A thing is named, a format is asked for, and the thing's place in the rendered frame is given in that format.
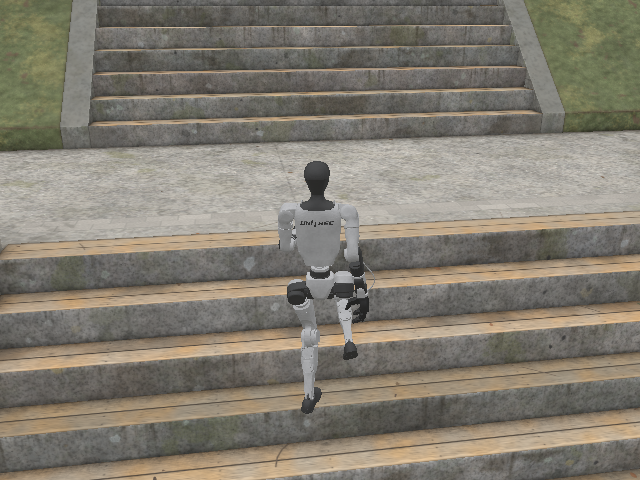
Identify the robot right forearm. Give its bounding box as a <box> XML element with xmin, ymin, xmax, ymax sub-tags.
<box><xmin>349</xmin><ymin>247</ymin><xmax>368</xmax><ymax>298</ymax></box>

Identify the right robot shin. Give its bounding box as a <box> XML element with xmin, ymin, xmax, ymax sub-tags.
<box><xmin>336</xmin><ymin>298</ymin><xmax>353</xmax><ymax>344</ymax></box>

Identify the robot right hand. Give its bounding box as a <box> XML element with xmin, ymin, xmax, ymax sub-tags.
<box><xmin>345</xmin><ymin>295</ymin><xmax>369</xmax><ymax>324</ymax></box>

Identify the left robot upper arm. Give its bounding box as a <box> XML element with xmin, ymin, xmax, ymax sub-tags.
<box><xmin>278</xmin><ymin>203</ymin><xmax>297</xmax><ymax>252</ymax></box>

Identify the robot right foot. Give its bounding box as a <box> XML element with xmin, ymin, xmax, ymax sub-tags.
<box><xmin>343</xmin><ymin>341</ymin><xmax>358</xmax><ymax>360</ymax></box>

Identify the robot left forearm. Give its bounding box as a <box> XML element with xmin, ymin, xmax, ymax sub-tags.
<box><xmin>278</xmin><ymin>229</ymin><xmax>297</xmax><ymax>249</ymax></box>

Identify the right robot upper arm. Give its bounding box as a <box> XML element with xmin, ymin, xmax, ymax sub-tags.
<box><xmin>338</xmin><ymin>203</ymin><xmax>360</xmax><ymax>262</ymax></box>

